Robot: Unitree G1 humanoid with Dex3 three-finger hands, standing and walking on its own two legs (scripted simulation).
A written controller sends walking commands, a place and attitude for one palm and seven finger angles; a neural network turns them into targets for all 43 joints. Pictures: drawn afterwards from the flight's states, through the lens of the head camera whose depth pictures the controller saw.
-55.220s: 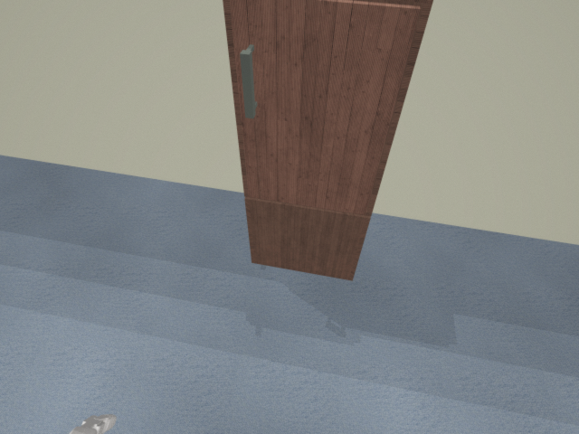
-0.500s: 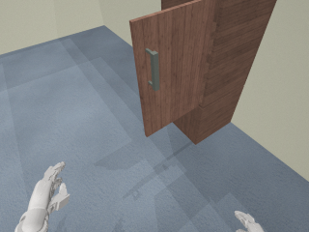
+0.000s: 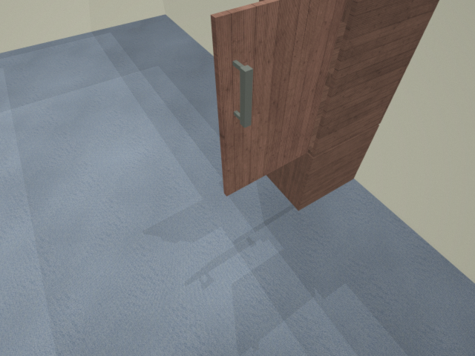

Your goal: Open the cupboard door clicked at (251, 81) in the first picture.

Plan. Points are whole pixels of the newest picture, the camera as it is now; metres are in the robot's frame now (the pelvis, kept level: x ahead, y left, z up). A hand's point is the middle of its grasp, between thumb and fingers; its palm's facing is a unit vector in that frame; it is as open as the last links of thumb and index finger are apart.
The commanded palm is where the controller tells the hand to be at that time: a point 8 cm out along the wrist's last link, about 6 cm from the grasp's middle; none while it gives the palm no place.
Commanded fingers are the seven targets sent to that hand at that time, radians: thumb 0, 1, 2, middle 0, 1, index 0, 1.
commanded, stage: let the arm hang, fingers relaxed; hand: left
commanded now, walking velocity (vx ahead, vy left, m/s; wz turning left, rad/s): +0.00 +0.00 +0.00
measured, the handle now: (241, 94) +0.67 +0.04 +0.07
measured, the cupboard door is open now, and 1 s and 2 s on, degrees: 92 92 92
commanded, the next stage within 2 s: look to check the result in 0.46 s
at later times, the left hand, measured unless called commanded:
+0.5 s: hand out of the picture +0.10 +0.23 -0.15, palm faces -0.01 -0.95 -0.32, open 7.4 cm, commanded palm none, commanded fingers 0.00 0.90 0.90 -0.20 -0.30 -0.20 -0.30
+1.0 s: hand out of the picture +0.11 +0.23 -0.15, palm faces -0.04 -0.94 -0.34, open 7.4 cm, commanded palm none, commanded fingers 0.00 0.90 0.90 -0.20 -0.30 -0.20 -0.30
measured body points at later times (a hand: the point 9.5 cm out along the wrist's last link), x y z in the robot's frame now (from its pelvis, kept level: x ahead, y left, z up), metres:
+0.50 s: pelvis +0.02 +0.00 +0.00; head +0.03 -0.01 +0.45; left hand +0.10 +0.28 -0.13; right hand +0.08 -0.28 -0.15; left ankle +0.07 +0.12 -0.74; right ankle +0.00 -0.10 -0.74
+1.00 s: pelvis +0.04 -0.01 +0.01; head +0.06 -0.03 +0.46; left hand +0.11 +0.28 -0.13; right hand +0.11 -0.30 -0.14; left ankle +0.07 +0.12 -0.74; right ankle +0.00 -0.10 -0.74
